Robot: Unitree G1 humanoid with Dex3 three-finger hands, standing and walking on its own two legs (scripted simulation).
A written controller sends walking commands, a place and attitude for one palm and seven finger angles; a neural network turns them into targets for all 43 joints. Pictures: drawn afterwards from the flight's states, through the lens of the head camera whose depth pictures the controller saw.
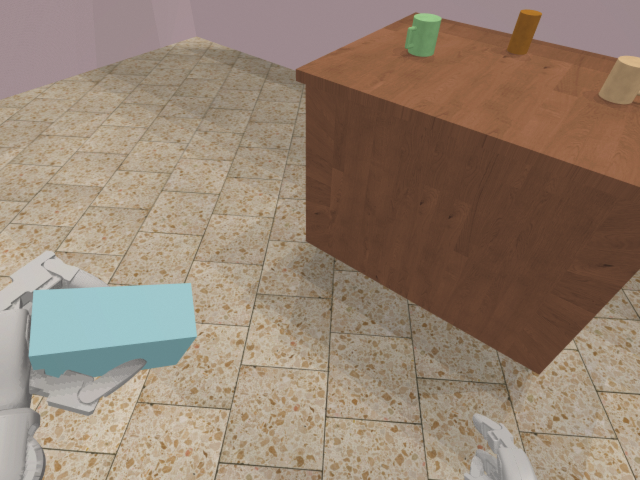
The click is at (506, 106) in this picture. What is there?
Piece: table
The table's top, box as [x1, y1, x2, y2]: [296, 12, 639, 203]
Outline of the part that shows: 296,69 297,81 639,203 639,96 636,95 633,101 629,104 617,104 609,102 598,95 601,86 617,58 532,39 528,51 525,54 513,54 506,50 511,34 442,18 434,53 431,56 427,57 415,56 410,54 407,51 407,49 404,48 407,28 411,26 413,15 416,13 420,13 415,12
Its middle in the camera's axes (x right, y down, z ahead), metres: +0.54 -0.46 +1.12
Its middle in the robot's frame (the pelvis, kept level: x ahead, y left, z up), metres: +1.17 -0.48 +0.02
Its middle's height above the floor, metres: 0.79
